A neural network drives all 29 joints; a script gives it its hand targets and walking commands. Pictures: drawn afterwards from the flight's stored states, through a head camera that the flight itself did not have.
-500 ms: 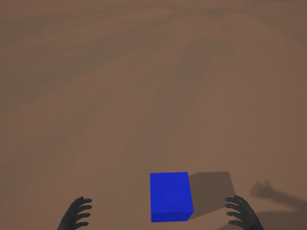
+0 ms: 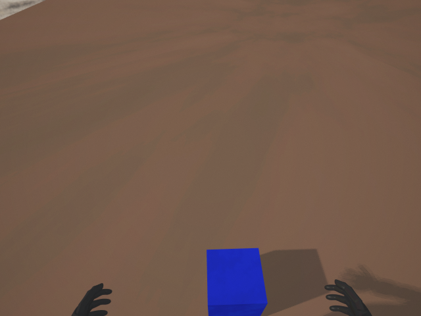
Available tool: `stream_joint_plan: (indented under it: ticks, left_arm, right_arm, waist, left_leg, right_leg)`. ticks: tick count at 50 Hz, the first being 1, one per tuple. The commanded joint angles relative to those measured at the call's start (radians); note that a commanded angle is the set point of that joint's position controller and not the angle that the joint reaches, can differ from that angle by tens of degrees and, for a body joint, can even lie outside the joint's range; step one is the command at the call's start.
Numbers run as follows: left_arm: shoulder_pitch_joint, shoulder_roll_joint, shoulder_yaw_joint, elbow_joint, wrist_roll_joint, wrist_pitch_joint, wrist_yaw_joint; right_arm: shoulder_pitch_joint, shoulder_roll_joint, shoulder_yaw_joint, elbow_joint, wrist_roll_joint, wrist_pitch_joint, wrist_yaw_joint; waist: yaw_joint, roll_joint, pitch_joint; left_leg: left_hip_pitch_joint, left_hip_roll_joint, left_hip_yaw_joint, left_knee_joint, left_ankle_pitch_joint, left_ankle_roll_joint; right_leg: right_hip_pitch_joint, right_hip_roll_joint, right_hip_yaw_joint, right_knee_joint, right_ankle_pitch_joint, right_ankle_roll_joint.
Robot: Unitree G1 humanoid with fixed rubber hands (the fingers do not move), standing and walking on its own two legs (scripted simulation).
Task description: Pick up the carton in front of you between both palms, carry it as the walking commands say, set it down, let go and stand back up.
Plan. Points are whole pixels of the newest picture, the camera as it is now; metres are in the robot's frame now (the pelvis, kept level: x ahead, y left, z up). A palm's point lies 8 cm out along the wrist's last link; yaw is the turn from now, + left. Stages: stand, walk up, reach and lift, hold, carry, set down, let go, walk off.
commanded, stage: stand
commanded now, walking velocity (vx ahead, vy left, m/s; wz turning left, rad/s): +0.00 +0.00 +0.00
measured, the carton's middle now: (233, 285) +0.39 -0.07 -0.65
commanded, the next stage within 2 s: none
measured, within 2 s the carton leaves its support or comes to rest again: neither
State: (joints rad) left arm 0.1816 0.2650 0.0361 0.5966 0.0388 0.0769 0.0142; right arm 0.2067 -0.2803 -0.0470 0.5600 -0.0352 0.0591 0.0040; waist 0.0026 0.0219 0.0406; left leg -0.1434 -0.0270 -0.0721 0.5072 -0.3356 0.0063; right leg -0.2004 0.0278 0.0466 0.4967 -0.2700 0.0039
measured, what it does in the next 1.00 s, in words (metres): stands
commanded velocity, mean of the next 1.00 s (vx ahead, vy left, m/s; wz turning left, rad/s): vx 0.00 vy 0.00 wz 0.00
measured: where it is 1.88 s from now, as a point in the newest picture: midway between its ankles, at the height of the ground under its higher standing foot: outside the picture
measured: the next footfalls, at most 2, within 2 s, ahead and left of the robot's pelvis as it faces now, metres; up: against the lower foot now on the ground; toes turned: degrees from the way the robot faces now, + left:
none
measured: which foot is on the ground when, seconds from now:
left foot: down 0.00-1.00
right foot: down 0.00-1.00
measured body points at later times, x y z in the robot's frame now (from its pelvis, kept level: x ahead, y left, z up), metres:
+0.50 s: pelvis +0.01 -0.01 +0.00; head +0.01 -0.01 +0.45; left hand +0.13 +0.29 -0.10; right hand +0.14 -0.30 -0.10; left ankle -0.04 +0.12 -0.74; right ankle +0.00 -0.12 -0.74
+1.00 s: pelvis -0.01 -0.01 +0.01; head -0.01 -0.01 +0.46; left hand +0.10 +0.30 -0.10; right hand +0.11 -0.31 -0.10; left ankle -0.04 +0.12 -0.74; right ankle +0.00 -0.12 -0.74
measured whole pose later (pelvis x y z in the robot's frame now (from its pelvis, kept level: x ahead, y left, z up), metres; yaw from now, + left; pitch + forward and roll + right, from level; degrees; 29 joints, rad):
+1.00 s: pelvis -0.01 -0.01 +0.01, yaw +1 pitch -2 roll +0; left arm 0.12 0.36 0.02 0.99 0.03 0.00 0.01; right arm 0.18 -0.38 -0.01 0.89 -0.03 -0.01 -0.03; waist 0.01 0.01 0.02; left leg -0.08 -0.02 -0.08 0.39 -0.26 -0.01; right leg -0.14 0.02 0.03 0.39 -0.21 -0.01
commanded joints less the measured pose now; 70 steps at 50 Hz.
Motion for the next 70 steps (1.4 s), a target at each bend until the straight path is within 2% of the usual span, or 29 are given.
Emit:
stream_joint_plan:
  ticks: [1, 8, 19, 45, 70]
  left_arm:
    - [-0.049, 0.144, 0.040, -0.009, 0.003, -0.050, 0.010]
    - [-0.055, 0.185, 0.035, 0.092, 0.004, -0.076, 0.016]
    - [-0.069, 0.218, 0.030, 0.191, -0.002, -0.087, 0.015]
    - [-0.109, 0.250, 0.018, 0.337, -0.012, -0.090, 0.002]
    - [-0.113, 0.277, 0.007, 0.408, -0.021, -0.093, -0.003]
  right_arm:
    - [-0.036, -0.137, -0.036, -0.036, -0.004, -0.037, -0.016]
    - [-0.024, -0.180, -0.032, 0.039, -0.002, -0.055, -0.025]
    - [-0.019, -0.212, -0.014, 0.118, 0.004, -0.063, -0.034]
    - [-0.048, -0.251, 0.005, 0.261, 0.009, -0.076, -0.034]
    - [-0.071, -0.271, 0.015, 0.349, 0.017, -0.079, -0.027]
  waist:
    - [-0.002, -0.020, -0.080]
    - [-0.007, -0.021, -0.091]
    - [0.000, -0.020, -0.081]
    - [0.008, -0.015, -0.041]
    - [0.007, -0.018, -0.035]
  left_leg:
    - [-0.049, 0.057, -0.026, -0.058, 0.191, -0.024]
    - [-0.023, 0.072, -0.049, -0.055, 0.287, -0.012]
    - [-0.019, 0.086, -0.063, -0.076, 0.334, -0.008]
    - [-0.004, 0.110, -0.078, -0.173, 0.261, 0.003]
    - [0.007, 0.120, -0.077, -0.203, 0.232, 0.007]
  right_leg:
    - [0.003, -0.067, 0.033, -0.062, 0.142, 0.002]
    - [0.025, -0.085, 0.049, -0.056, 0.251, -0.013]
    - [0.090, -0.098, 0.059, -0.072, 0.312, -0.018]
    - [0.104, -0.114, 0.077, -0.150, 0.225, -0.025]
    - [0.096, -0.121, 0.097, -0.176, 0.205, -0.028]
